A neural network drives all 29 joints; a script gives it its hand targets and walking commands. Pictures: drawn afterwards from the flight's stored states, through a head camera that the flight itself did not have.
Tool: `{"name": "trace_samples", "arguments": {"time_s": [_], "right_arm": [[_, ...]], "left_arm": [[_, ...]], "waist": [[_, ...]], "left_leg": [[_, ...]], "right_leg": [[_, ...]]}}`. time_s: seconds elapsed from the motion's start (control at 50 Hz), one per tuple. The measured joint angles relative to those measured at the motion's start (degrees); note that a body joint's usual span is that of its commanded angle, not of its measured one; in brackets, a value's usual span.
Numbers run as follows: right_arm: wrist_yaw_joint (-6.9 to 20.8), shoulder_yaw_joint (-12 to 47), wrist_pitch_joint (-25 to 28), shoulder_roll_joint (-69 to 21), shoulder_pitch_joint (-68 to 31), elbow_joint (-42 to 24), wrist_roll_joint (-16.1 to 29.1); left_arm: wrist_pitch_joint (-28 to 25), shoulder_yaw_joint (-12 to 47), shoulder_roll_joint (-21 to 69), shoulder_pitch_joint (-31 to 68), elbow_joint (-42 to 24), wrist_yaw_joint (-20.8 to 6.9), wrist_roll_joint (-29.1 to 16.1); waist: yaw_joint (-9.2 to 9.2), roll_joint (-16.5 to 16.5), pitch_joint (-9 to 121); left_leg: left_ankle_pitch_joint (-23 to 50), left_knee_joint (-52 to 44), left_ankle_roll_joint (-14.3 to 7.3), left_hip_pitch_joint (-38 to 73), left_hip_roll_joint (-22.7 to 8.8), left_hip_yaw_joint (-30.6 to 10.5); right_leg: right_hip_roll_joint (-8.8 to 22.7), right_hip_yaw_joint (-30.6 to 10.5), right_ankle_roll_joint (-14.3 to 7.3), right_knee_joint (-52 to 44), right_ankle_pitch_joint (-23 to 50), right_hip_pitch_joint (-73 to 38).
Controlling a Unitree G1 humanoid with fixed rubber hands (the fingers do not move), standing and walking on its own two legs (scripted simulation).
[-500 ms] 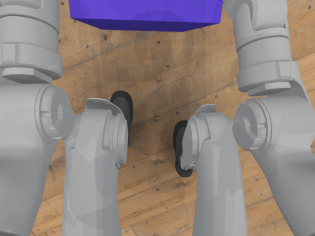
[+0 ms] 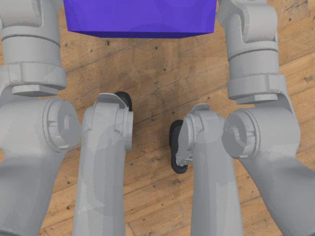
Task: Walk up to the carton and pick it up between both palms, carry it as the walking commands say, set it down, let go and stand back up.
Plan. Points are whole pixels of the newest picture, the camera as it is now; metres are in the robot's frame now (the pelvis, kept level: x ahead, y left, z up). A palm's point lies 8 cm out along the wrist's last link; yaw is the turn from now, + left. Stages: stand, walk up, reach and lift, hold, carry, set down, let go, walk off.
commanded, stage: reach and lift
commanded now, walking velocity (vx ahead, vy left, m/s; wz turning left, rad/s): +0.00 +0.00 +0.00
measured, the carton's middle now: out of the picture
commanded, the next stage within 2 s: none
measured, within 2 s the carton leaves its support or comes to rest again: neither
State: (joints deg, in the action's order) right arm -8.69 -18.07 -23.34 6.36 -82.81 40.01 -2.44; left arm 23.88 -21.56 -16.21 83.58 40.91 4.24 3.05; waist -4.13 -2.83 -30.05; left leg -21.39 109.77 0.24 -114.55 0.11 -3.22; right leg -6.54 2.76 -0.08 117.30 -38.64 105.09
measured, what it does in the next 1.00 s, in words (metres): rises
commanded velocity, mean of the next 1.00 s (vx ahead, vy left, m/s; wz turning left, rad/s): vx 0.00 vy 0.00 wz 0.00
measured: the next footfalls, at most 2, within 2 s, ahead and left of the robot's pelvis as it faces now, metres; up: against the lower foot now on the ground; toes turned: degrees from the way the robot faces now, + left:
none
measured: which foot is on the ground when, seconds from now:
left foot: down 0.00-1.00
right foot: down 0.00-1.00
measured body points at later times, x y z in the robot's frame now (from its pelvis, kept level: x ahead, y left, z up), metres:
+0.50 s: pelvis -0.01 +0.00 +0.05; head +0.34 +0.05 +0.32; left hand +0.54 +0.23 -0.06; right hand +0.56 -0.07 -0.05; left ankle +0.18 +0.12 -0.40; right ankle +0.10 -0.11 -0.40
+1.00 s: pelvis +0.00 +0.00 +0.10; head +0.31 +0.05 +0.41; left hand +0.52 +0.23 +0.02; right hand +0.54 -0.08 +0.02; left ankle +0.18 +0.12 -0.40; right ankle +0.10 -0.11 -0.40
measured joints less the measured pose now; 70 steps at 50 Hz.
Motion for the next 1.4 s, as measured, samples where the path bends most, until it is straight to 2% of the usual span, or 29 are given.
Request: {"name": "trace_samples", "arguments": {"time_s": [0.24,0.4,0.58,0.8,0.96,1.24,1.4], "right_arm": [[2.2,-2.7,-1.6,-0.1,2.6,-4.5,-1.0],[2.3,-2.2,-2.2,-0.9,3.8,-5.6,-1.6],[1.8,-2.1,-2.6,-2.7,6.8,-8.0,-1.8],[1.6,-2.2,-2.1,-4.5,11.6,-10.9,-2.1],[1.8,-2.0,-2.1,-4.5,13.4,-11.3,-1.9],[3.8,-2.9,-1.9,-4.8,16.0,-9.8,-3.0],[4.3,-3.4,-1.7,-5.1,16.8,-8.9,-3.7]], "left_arm": [[1.5,-0.9,3.4,-0.8,-3.6,1.2,1.5],[2.3,-1.5,4.1,-3.5,-6.5,0.8,1.9],[2.4,-1.6,4.7,-6.9,-8.6,-0.2,2.1],[2.3,-1.3,5.8,-9.9,-9.9,-1.0,2.4],[2.1,-1.0,6.8,-11.4,-10.0,-0.6,2.7],[3.4,-0.6,8.9,-15.2,-11.8,0.9,3.0],[3.6,-0.8,9.6,-15.8,-11.3,0.8,4.2]], "waist": [[-0.12,0.8,0.0],[0.09,-0.3,0.0],[0.28,0.0,0.0],[0.59,0.3,0.0],[0.50,0.1,0.0],[0.74,0.7,0.1],[0.99,0.2,0.1]], "left_leg": [[1.7,-5.2,-1.1,4.0,-0.4,0.9],[1.8,-8.3,-0.4,7.9,-0.4,0.9],[1.5,-11.2,0.4,13.0,0.1,0.2],[1.5,-15.0,0.4,18.9,0.1,0.1],[1.6,-17.4,0.0,23.2,0.0,0.5],[3.0,-23.2,-0.2,31.0,0.3,0.3],[4.0,-27.4,-0.1,35.5,0.4,0.4]], "right_leg": [[-0.3,-1.4,1.3,-5.6,2.7,-3.4],[-0.3,-1.7,0.6,-8.2,3.2,-6.6],[0.0,-1.2,-0.3,-11.2,3.0,-11.7],[0.0,-1.5,-0.3,-15.6,3.5,-17.5],[-0.1,-2.2,0.1,-18.3,4.1,-21.7],[0.3,-2.4,0.3,-24.7,6.0,-29.5],[0.3,-2.8,0.2,-28.7,7.3,-33.7]]}}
